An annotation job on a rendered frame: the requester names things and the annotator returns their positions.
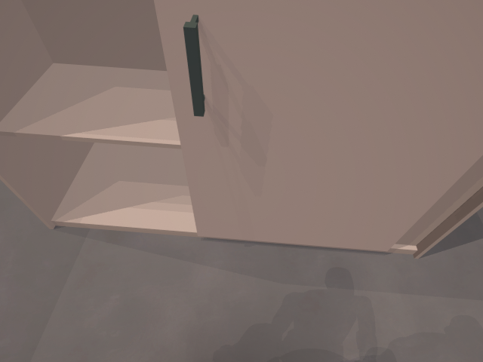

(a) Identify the handle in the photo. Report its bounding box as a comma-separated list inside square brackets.
[183, 14, 205, 117]

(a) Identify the wardrobe door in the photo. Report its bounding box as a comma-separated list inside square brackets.
[396, 156, 483, 245]
[154, 0, 483, 251]

